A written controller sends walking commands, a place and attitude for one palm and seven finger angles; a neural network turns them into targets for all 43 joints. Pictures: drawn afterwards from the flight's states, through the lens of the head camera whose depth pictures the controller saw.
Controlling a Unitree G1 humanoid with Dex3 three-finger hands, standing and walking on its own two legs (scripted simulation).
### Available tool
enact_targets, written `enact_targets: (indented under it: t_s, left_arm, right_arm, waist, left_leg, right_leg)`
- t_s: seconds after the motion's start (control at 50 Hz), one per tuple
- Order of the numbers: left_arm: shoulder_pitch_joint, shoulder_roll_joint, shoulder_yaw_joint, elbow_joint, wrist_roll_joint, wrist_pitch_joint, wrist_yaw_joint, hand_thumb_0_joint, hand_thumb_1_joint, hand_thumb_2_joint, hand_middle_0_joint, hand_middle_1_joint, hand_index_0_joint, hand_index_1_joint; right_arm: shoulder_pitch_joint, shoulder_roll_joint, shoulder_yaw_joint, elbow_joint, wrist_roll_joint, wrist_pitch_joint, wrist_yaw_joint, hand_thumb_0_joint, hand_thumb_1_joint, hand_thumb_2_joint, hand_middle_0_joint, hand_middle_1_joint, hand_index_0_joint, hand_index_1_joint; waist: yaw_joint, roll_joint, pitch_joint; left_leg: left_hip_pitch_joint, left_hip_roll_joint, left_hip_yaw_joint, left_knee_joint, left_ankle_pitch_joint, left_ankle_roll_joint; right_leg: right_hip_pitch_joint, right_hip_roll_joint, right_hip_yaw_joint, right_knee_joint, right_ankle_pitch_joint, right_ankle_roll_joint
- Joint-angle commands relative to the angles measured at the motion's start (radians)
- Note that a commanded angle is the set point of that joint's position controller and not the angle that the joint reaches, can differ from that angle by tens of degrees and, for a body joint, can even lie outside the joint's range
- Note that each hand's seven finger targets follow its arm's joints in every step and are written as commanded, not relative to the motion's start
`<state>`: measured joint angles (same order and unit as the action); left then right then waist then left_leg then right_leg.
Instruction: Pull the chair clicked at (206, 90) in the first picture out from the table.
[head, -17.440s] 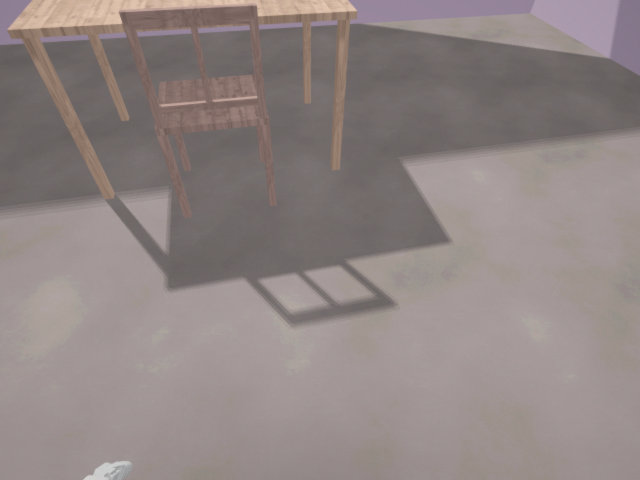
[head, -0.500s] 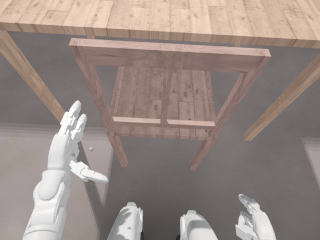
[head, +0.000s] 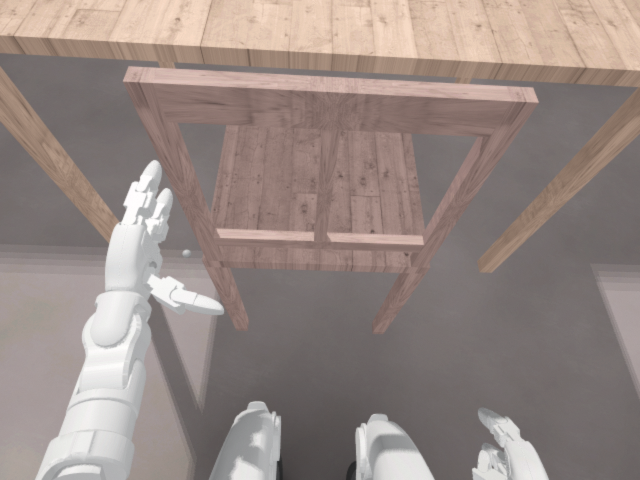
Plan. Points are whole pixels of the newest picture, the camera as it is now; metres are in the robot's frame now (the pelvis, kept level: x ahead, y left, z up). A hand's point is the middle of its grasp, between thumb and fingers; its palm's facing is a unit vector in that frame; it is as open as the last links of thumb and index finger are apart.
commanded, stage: push the fingers through the gap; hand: left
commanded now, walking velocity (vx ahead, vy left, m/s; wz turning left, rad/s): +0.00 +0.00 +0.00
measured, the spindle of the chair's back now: (324, 191) +0.49 +0.00 +0.01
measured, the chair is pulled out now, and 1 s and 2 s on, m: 0.00 0.00 0.00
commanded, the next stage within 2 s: hook a spindle and tug to test in 1.06 s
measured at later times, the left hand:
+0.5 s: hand (196, 219) +0.43 +0.17 +0.03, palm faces +0.01 -1.00 -0.05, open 17.0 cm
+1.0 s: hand (196, 208) +0.45 +0.17 +0.02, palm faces +0.02 -1.00 -0.04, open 16.9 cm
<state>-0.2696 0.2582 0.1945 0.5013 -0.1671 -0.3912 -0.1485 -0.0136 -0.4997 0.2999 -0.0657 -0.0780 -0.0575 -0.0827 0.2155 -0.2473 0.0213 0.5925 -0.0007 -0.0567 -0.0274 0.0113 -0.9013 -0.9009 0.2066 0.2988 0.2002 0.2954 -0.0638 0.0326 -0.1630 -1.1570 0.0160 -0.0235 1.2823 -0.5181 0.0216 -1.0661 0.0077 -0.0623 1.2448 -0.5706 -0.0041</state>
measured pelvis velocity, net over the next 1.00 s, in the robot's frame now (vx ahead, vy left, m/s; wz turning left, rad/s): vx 0.00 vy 0.00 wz -0.02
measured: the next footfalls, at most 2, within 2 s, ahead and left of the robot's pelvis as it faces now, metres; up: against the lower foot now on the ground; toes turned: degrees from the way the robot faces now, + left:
none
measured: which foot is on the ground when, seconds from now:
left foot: down 0.00-1.00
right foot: down 0.00-1.00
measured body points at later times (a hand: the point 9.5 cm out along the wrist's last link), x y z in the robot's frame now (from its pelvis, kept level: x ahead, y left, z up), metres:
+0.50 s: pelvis +0.00 +0.00 +0.00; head +0.13 +0.01 +0.43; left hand +0.42 +0.22 +0.03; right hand +0.10 -0.26 -0.12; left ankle +0.04 +0.10 -0.62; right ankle +0.01 -0.12 -0.62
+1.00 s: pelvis +0.00 +0.00 +0.00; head +0.14 +0.01 +0.43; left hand +0.44 +0.23 +0.02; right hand +0.08 -0.27 -0.12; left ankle +0.04 +0.10 -0.62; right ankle +0.01 -0.12 -0.62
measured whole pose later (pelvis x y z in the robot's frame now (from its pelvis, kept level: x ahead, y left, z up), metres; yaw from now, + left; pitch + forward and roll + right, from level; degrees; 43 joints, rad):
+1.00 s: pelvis +0.00 +0.00 +0.00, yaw -1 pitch +26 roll -3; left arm -0.55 0.33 0.31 0.81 -0.13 -0.44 -0.16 -0.01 -0.50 0.30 -0.07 -0.08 -0.06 -0.08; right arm 0.27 -0.25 0.02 0.63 -0.01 0.01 0.00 0.01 -0.90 -0.90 0.21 0.30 0.20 0.30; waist -0.11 0.04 -0.16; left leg -1.21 0.03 -0.01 1.28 -0.52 0.02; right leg -1.13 0.02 -0.05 1.25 -0.56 0.00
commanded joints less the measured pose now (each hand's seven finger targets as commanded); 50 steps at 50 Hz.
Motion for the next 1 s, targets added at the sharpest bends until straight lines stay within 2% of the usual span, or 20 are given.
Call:
enact_targets:
  t_s: [0.0,0.04,0.14,0.16,0.22,0.24,0.28,0.34,0.36,0.4,0.5,0.54,0.56,0.62,0.7,0.76,0.78,0.88,0.94,0.98]
  left_arm:
    - [-0.287,0.169,0.051,-0.189,0.000,-0.089,0.002,0.000,-0.500,0.300,-0.060,-0.080,-0.060,-0.080]
    - [-0.316,0.170,0.051,-0.157,0.000,-0.090,-0.004,0.000,-0.500,0.300,-0.060,-0.080,-0.060,-0.080]
    - [-0.325,0.160,0.048,-0.140,-0.003,-0.085,-0.004,0.000,-0.500,0.300,-0.060,-0.080,-0.060,-0.080]
    - [-0.335,0.172,0.061,-0.135,-0.002,-0.086,-0.002,0.000,-0.500,0.300,-0.060,-0.080,-0.060,-0.080]
    - [-0.378,0.168,0.059,-0.082,0.005,-0.087,0.005,0.000,-0.500,0.300,-0.060,-0.080,-0.060,-0.080]
    - [-0.409,0.177,0.063,-0.068,0.010,-0.091,0.006,0.000,-0.500,0.300,-0.060,-0.080,-0.060,-0.080]
    - [-0.444,0.206,0.093,-0.035,0.014,-0.099,0.008,0.000,-0.500,0.300,-0.060,-0.080,-0.060,-0.080]
    - [-0.514,0.193,0.068,-0.041,0.022,-0.115,0.004,0.000,-0.500,0.300,-0.060,-0.080,-0.060,-0.080]
    - [-0.499,0.202,0.083,-0.034,0.023,-0.118,0.004,0.000,-0.500,0.300,-0.060,-0.080,-0.060,-0.080]
    - [-0.502,0.212,0.094,-0.004,0.020,-0.118,0.001,0.000,-0.500,0.300,-0.060,-0.080,-0.060,-0.080]
    - [-0.568,0.229,0.109,0.075,0.025,-0.109,-0.004,0.000,-0.500,0.300,-0.060,-0.080,-0.060,-0.080]
    - [-0.572,0.245,0.120,0.079,0.028,-0.112,-0.004,0.000,-0.500,0.300,-0.060,-0.080,-0.060,-0.080]
    - [-0.591,0.224,0.106,0.092,0.027,-0.109,-0.006,0.000,-0.500,0.300,-0.060,-0.080,-0.060,-0.080]
    - [-0.649,0.277,0.138,0.095,0.032,-0.119,-0.006,0.000,-0.500,0.300,-0.060,-0.080,-0.060,-0.080]
    - [-0.617,0.274,0.145,0.101,0.033,-0.124,-0.011,0.000,-0.500,0.300,-0.060,-0.080,-0.060,-0.080]
    - [-0.604,0.251,0.131,0.138,0.032,-0.113,-0.019,0.000,-0.500,0.300,-0.060,-0.080,-0.060,-0.080]
    - [-0.598,0.279,0.152,0.133,0.033,-0.113,-0.019,0.000,-0.500,0.300,-0.060,-0.080,-0.060,-0.080]
    - [-0.634,0.269,0.138,0.088,0.027,-0.121,-0.017,0.000,-0.500,0.300,-0.060,-0.080,-0.060,-0.080]
    - [-0.628,0.291,0.156,0.078,0.026,-0.135,-0.011,0.000,-0.500,0.300,-0.060,-0.080,-0.060,-0.080]
    - [-0.625,0.272,0.141,0.069,0.027,-0.142,-0.013,0.000,-0.500,0.300,-0.060,-0.080,-0.060,-0.080]
  right_arm:
    - [0.038,-0.160,-0.061,-0.099,-0.002,-0.034,-0.004,0.000,-0.900,-0.900,0.200,0.300,0.200,0.300]
    - [0.047,-0.162,-0.060,-0.093,0.001,-0.033,-0.007,0.000,-0.900,-0.900,0.200,0.300,0.200,0.300]
    - [0.064,-0.163,-0.064,-0.089,-0.001,-0.026,-0.001,0.000,-0.900,-0.900,0.200,0.300,0.200,0.300]
    - [0.067,-0.165,-0.065,-0.083,-0.002,-0.023,-0.001,0.000,-0.900,-0.900,0.200,0.300,0.200,0.300]
    - [0.071,-0.163,-0.065,-0.074,-0.001,-0.015,0.000,0.000,-0.900,-0.900,0.200,0.300,0.200,0.300]
    - [0.074,-0.164,-0.062,-0.070,-0.001,-0.014,-0.001,0.000,-0.900,-0.900,0.200,0.300,0.200,0.300]
    - [0.080,-0.167,-0.063,-0.064,-0.003,-0.010,-0.002,0.000,-0.900,-0.900,0.200,0.300,0.200,0.300]
    - [0.087,-0.165,-0.062,-0.063,-0.005,-0.011,0.001,0.000,-0.900,-0.900,0.200,0.300,0.200,0.300]
    - [0.092,-0.166,-0.064,-0.060,-0.007,-0.011,0.003,0.000,-0.900,-0.900,0.200,0.300,0.200,0.300]
    - [0.096,-0.168,-0.063,-0.059,-0.008,-0.005,0.005,0.000,-0.900,-0.900,0.200,0.300,0.200,0.300]
    - [0.109,-0.171,-0.062,-0.045,-0.008,0.003,0.007,0.000,-0.900,-0.900,0.200,0.300,0.200,0.300]
    - [0.113,-0.173,-0.062,-0.051,-0.009,0.005,0.007,0.000,-0.900,-0.900,0.200,0.300,0.200,0.300]
    - [0.116,-0.170,-0.061,-0.049,-0.009,0.006,0.010,0.000,-0.900,-0.900,0.200,0.300,0.200,0.300]
    - [0.127,-0.175,-0.061,-0.042,-0.012,0.012,0.010,0.000,-0.900,-0.900,0.200,0.300,0.200,0.300]
    - [0.135,-0.173,-0.063,-0.048,-0.014,0.019,0.017,0.000,-0.900,-0.900,0.200,0.300,0.200,0.300]
    - [0.141,-0.174,-0.063,-0.046,-0.011,0.026,0.021,0.000,-0.900,-0.900,0.200,0.300,0.200,0.300]
    - [0.143,-0.177,-0.066,-0.045,-0.010,0.028,0.020,0.000,-0.900,-0.900,0.200,0.300,0.200,0.300]
    - [0.143,-0.176,-0.065,-0.047,-0.010,0.031,0.021,0.000,-0.900,-0.900,0.200,0.300,0.200,0.300]
    - [0.146,-0.176,-0.065,-0.043,-0.011,0.031,0.018,0.000,-0.900,-0.900,0.200,0.300,0.200,0.300]
    - [0.141,-0.172,-0.064,-0.043,-0.011,0.029,0.018,0.000,-0.900,-0.900,0.200,0.300,0.200,0.300]
  waist:
    - [-0.010,0.053,-0.408]
    - [-0.021,0.033,-0.398]
    - [-0.014,0.073,-0.438]
    - [-0.015,0.047,-0.448]
    - [-0.031,0.018,-0.408]
    - [-0.034,0.039,-0.396]
    - [-0.035,0.015,-0.396]
    - [-0.042,0.078,-0.422]
    - [-0.032,0.086,-0.453]
    - [-0.035,0.049,-0.455]
    - [-0.053,0.038,-0.431]
    - [-0.044,0.054,-0.455]
    - [-0.056,0.047,-0.456]
    - [-0.057,0.050,-0.470]
    - [-0.046,0.055,-0.503]
    - [-0.058,0.052,-0.472]
    - [-0.049,0.048,-0.471]
    - [-0.056,0.074,-0.482]
    - [-0.059,0.053,-0.484]
    - [-0.056,0.085,-0.486]
  left_leg:
    - [0.392,0.000,-0.042,-0.158,0.284,-0.011]
    - [0.370,0.000,-0.042,-0.153,0.269,-0.006]
    - [0.420,0.000,-0.046,-0.157,0.338,-0.012]
    - [0.416,0.003,-0.048,-0.157,0.343,-0.014]
    - [0.366,0.001,-0.038,-0.152,0.293,-0.008]
    - [0.362,0.000,-0.038,-0.149,0.289,-0.007]
    - [0.337,-0.001,-0.035,-0.145,0.271,-0.005]
    - [0.377,-0.002,-0.037,-0.141,0.300,-0.008]
    - [0.402,0.000,-0.039,-0.141,0.313,-0.011]
    - [0.383,0.000,-0.036,-0.139,0.313,-0.009]
    - [0.341,0.000,-0.033,-0.130,0.285,-0.004]
    - [0.338,-0.002,-0.028,-0.126,0.296,-0.003]
    - [0.340,-0.002,-0.026,-0.125,0.296,-0.001]
    - [0.327,0.000,-0.026,-0.114,0.312,0.000]
    - [0.341,-0.002,-0.023,-0.116,0.338,-0.001]
    - [0.337,0.001,-0.026,-0.122,0.327,0.000]
    - [0.334,0.003,-0.025,-0.123,0.327,-0.001]
    - [0.360,0.003,-0.028,-0.127,0.333,-0.001]
    - [0.358,0.003,-0.028,-0.125,0.338,0.002]
    - [0.377,0.002,-0.028,-0.128,0.343,-0.003]
  right_leg:
    - [0.113,0.009,0.016,-0.165,0.257,-0.031]
    - [0.116,0.011,0.017,-0.167,0.253,-0.030]
    - [0.118,0.011,0.013,-0.162,0.299,-0.033]
    - [0.125,0.010,0.011,-0.159,0.307,-0.030]
    - [0.115,0.011,0.017,-0.167,0.280,-0.025]
    - [0.101,0.012,0.018,-0.163,0.275,-0.028]
    - [0.109,0.012,0.022,-0.163,0.267,-0.026]
    - [0.088,0.013,0.022,-0.155,0.278,-0.031]
    - [0.089,0.014,0.023,-0.155,0.283,-0.031]
    - [0.111,0.015,0.025,-0.160,0.293,-0.028]
    - [0.093,0.016,0.027,-0.159,0.279,-0.025]
    - [0.104,0.016,0.031,-0.152,0.290,-0.027]
    - [0.104,0.016,0.031,-0.157,0.297,-0.024]
    - [0.115,0.016,0.037,-0.149,0.317,-0.024]
    - [0.137,0.019,0.037,-0.147,0.339,-0.025]
    - [0.109,0.020,0.029,-0.150,0.324,-0.024]
    - [0.115,0.020,0.031,-0.151,0.324,-0.025]
    - [0.107,0.020,0.030,-0.154,0.322,-0.024]
    - [0.122,0.023,0.032,-0.158,0.333,-0.023]
    - [0.110,0.021,0.031,-0.157,0.329,-0.024]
